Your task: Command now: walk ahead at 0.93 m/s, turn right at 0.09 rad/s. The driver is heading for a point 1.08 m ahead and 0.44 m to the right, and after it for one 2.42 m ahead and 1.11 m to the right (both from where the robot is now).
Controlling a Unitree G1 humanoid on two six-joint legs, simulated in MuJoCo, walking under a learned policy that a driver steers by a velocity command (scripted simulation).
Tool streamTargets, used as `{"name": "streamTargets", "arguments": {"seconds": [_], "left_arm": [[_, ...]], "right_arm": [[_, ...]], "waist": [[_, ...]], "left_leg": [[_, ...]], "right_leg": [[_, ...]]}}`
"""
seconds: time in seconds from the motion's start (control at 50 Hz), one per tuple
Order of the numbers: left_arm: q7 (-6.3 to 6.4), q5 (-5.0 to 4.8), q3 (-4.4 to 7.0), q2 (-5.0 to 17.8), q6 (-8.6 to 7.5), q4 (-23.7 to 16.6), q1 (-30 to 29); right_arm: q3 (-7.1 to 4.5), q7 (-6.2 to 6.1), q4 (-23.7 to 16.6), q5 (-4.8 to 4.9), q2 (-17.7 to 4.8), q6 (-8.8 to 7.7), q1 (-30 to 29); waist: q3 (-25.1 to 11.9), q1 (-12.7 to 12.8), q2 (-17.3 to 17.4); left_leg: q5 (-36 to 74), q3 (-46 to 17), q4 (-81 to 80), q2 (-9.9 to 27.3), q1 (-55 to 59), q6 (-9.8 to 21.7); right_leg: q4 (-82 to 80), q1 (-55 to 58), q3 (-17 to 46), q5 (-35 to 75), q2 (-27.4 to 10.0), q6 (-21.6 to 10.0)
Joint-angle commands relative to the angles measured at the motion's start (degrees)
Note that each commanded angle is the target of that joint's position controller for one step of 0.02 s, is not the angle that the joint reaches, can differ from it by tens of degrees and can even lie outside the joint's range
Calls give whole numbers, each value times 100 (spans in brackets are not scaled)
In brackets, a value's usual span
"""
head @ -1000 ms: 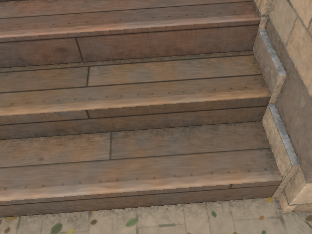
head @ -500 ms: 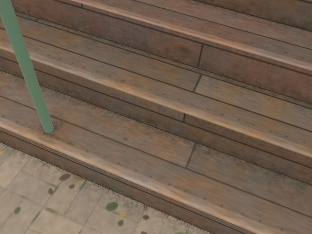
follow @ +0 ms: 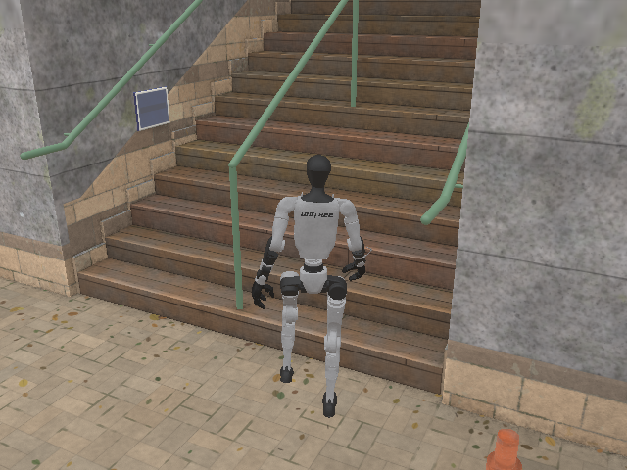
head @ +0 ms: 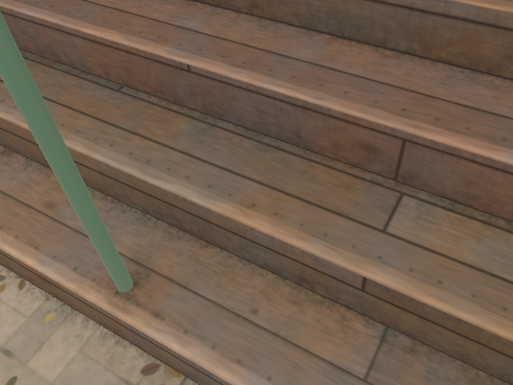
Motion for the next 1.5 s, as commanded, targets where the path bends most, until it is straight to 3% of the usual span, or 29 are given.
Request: {"name": "streamTargets", "arguments": {"seconds": [0.02, 0.12, 0.16, 0.18, 0.2, 0.26, 0.38, 0.46, 0.52, 0.56, 0.58, 0.6, 0.66, 0.72, 0.8, 0.86, 0.9, 0.92, 0.94, 0.98, 1.06, 1.12, 1.16, 1.2, 1.22, 1.26, 1.34, 1.46, 1.5], "left_arm": [[46, -70, 177, 871, -204, -314, -252], [99, -74, 253, 1265, -162, -423, -931], [16, -85, 130, 586, -81, -588, -1476], [73, -90, -103, -270, -94, -767, -1632], [84, -254, -75, 26, -37, -925, -551], [10, 162, -169, -193, 235, -1126, -1533], [337, -27, -532, -850, 577, -2650, -3565], [183, -106, -509, -301, 725, -2322, -3019], [186, 124, -331, 120, 763, -1738, -855], [-8, -15, 74, 876, 511, -1516, -800], [30, -82, 302, 1329, 534, -1407, -1543], [143, -132, 372, 1407, 636, -1524, -1942], [108, 174, 245, 868, 347, -456, -577], [3, 145, 45, 367, 90, -289, -1005], [282, -288, 235, 738, 115, -353, -1119], [135, -298, 786, 1984, -293, -844, -2083], [-121, 155, 349, 153, -606, -1139, -2889], [-152, 233, 247, -385, -556, -1592, -1540], [-124, 266, 147, -426, -435, -1790, -1927], [-34, 420, -195, -1104, -115, -2088, -2234], [190, 13, -413, -1116, 267, -2756, -3895], [233, -30, -530, -926, 262, -3185, -4351], [5, -97, -407, -352, 337, -2375, -2881], [188, -159, -70, 73, 503, -2142, -924], [193, 84, 109, 489, 566, -2092, -724], [189, 254, 417, 1283, 469, -1566, -972], [72, 171, 214, -130, 38, -6, -603], [-30, 88, -134, -358, -205, 646, -886], [183, -272, -184, -3, -335, 353, -1279]], "right_arm": [[34, 0, -753, 56, -160, -163, -1284], [-168, -360, -166, 12, -596, -152, 909], [-405, -538, 536, -155, -1067, -199, 3060], [-425, -488, 588, -249, -1344, -225, 3000], [-419, -461, 356, -221, -1269, -112, 1915], [-68, -330, 611, -75, 130, -223, 1328], [30, -181, 1682, -43, 151, -506, 1456], [167, -530, 1406, 418, -151, -472, 1358], [-385, -599, 789, 455, -1708, -459, 930], [-539, -236, 246, 373, -1365, -316, 619], [-248, -7, -228, 20, -147, -404, 524], [-101, -21, -960, -307, 195, -455, 166], [414, -375, -1701, -285, 1256, -421, -728], [472, -511, -1937, -115, 1132, -160, -1037], [508, -550, -2517, -44, 745, -94, -1367], [-164, -674, -1313, 165, -177, 29, 2074], [-432, -567, -268, 169, -649, -99, 2478], [-434, -585, -285, 39, -385, -183, 1377], [-373, -458, -224, 62, 191, -245, 790], [-218, -338, 604, 67, 909, -391, 1096], [-94, -227, 1506, -66, 984, -583, 1427], [-89, -290, 1976, 279, 559, -552, 2099], [-153, -514, 1404, 859, -182, -632, 1953], [-766, -486, 975, 728, -2111, -1001, 1309], [-838, -342, 785, 754, -1796, -1052, 1186], [-622, -22, 214, 434, -271, -935, 1543], [80, -199, -1029, -135, 1476, -625, 33], [507, -564, -1988, 293, 1667, -64, -1697], [364, -404, -1450, 377, 1032, 94, -799]], "waist": [[712, -86, -779], [-867, -1272, -1082], [-1485, -2129, -92], [-972, -1735, 1051], [-1309, -769, 1508], [148, -410, -130], [932, 322, -331], [-34, 499, -322], [-2218, 1326, 850], [-2080, 947, 79], [-1300, 257, -2038], [-1215, 26, -1633], [830, -351, -243], [1348, -795, -313], [233, -1008, 0], [-2800, -2715, -708], [-1824, -2354, 1772], [-2090, -828, 1556], [-1571, -627, 457], [-99, -240, -621], [1441, -180, -222], [1286, -50, -497], [-1015, 266, -1042], [-2447, 1461, 581], [-2787, 1546, 417], [-2743, 646, -2061], [-349, -210, -39], [1324, -1070, -180], [347, -1344, -213]], "left_leg": [[415, 426, -1280, -33, 101, -114], [-413, 563, -1611, -548, 2837, 232], [-1203, -314, -2256, 554, 5577, 30], [-1473, -2311, -2792, 1691, 5550, -177], [-2974, -3873, -3842, 2263, 5152, 382], [-2673, -1801, -3770, 1673, 3127, 568], [-2275, 356, -4808, 1524, 1632, -56], [5462, 2263, -5003, 556, 1009, 146], [11760, 1759, -1517, 1633, 3901, 504], [7477, 1103, 2047, 1130, 2810, 645], [110, 504, 4596, -144, -375, 103], [-419, -322, 6995, -567, -1974, 20], [-1615, -119, 9291, -362, -4155, 124], [-2620, 336, 7753, -183, -3531, 135], [-2450, 999, 2669, -184, 1684, 77], [-1990, 656, 921, -653, 4037, 68], [530, -1860, -1680, 428, 4268, 981], [-10, -4186, -2233, 1580, 4189, 1466], [-1594, -4432, -2451, 1613, 3873, 1516], [-2352, -2871, -2769, 1313, 2982, 985], [449, -75, -4405, 953, 1261, 468], [2132, 968, -5364, 629, 1252, 369], [6292, 882, -5056, 436, 315, 873], [10504, 621, -2315, 1200, 2621, 782], [10053, 268, -549, 1050, 3077, 682], [-411, -777, 5691, -1282, -146, 121], [-1439, -829, 8140, -597, -3222, 766], [-2613, -192, 6259, -319, -3132, 753], [-1412, 1321, 4490, -625, 593, 498]], "right_leg": [[-921, -478, 852, 2449, -1163, -502], [1865, -187, 788, 7350, -1190, -581], [5470, -2648, 764, 2827, -254, -440], [7455, -4382, 1047, -792, 259, -475], [8267, -4989, 1096, -401, 41, -543], [10102, -5801, 609, -50, -548, -431], [11507, -7662, 800, -929, -475, -697], [8001, -3536, -1190, -575, 41, -501], [6752, -2531, -749, -1626, 336, -843], [3391, -1108, 693, -1653, 949, -937], [1762, -359, 3790, -366, -27, -1463], [660, -387, 6093, -507, -771, -2012], [669, -1442, 4460, 318, -726, -1512], [305, -3206, 2573, 888, -231, -935], [-1201, -4884, 1701, 4534, 63, -1203], [3003, -2076, 1970, 11229, -708, -886], [8300, -3787, 1326, 1236, 1146, -270], [9876, -4994, 2058, 809, 1007, -341], [10919, -5572, 1610, 903, 646, -495], [12060, -7012, 1706, 45, 303, -806], [11219, -7440, 751, -1621, 386, -697], [8792, -6387, -91, -1976, -27, -719], [6757, -1034, -1297, 4, 518, -478], [5338, -388, -756, -404, 453, -361], [3898, -54, -172, -548, 582, -501], [1254, 920, 5148, 2139, -1736, -2018], [1312, -157, 2760, 841, -1136, -1223], [-1230, -3288, 188, 1007, -1283, -275], [-1701, -4400, -805, 5597, -832, -451]]}}
Velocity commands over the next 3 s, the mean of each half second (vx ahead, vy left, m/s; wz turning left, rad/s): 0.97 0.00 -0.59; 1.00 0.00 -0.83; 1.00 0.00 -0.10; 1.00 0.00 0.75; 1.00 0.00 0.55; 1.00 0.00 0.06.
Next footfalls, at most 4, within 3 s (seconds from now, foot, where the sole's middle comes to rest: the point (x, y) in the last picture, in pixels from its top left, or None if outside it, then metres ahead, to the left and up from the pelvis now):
0.16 left None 0.28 0.11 -0.78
0.56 right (349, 376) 0.47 -0.10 -0.62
0.88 left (353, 204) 0.83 -0.12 -0.45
1.22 right None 0.95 -0.50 -0.29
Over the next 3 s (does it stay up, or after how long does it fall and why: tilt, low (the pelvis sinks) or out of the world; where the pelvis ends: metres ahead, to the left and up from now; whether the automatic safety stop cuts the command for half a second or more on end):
stays up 2.22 -0.98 1.20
